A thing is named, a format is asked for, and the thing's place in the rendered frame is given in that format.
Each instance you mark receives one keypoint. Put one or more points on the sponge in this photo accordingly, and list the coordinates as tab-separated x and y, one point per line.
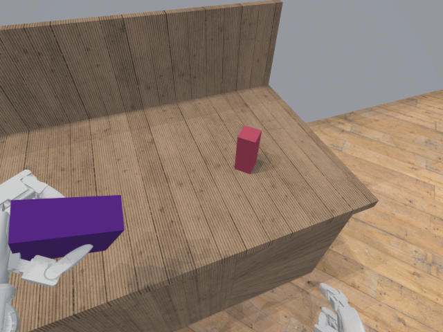
54	227

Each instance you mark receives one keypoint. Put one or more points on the robot left hand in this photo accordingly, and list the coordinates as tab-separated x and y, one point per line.
40	270

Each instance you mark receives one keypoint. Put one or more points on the robot right hand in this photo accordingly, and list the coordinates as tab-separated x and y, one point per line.
346	320

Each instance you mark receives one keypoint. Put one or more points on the robot left forearm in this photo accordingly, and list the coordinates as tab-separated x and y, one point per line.
9	318

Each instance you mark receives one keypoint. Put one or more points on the table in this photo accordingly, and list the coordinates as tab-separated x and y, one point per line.
149	106

